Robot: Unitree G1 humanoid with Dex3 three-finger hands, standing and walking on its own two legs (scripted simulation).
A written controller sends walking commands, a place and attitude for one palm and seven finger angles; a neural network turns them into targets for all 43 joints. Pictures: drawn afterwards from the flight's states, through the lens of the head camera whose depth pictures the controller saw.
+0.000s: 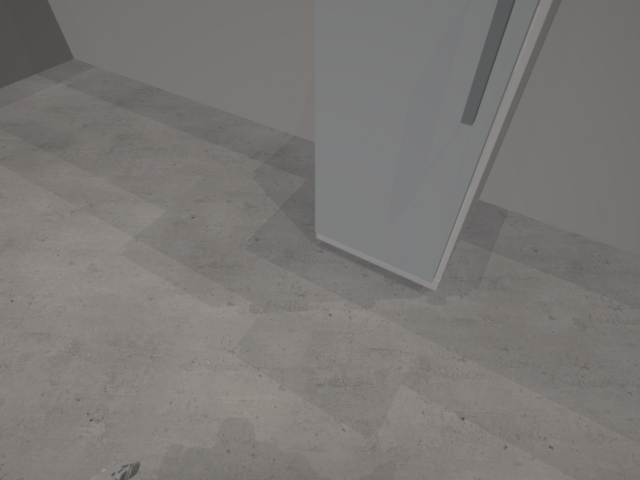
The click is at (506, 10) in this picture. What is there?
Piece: fridge door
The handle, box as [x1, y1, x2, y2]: [460, 0, 514, 125]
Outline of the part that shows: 514,0 498,0 460,122 471,125 475,118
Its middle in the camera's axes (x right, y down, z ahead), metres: +0.36 -0.45 +0.74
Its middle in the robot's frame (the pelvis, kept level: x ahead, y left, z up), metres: +0.90 -0.31 +0.23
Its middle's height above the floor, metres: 1.00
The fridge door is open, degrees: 0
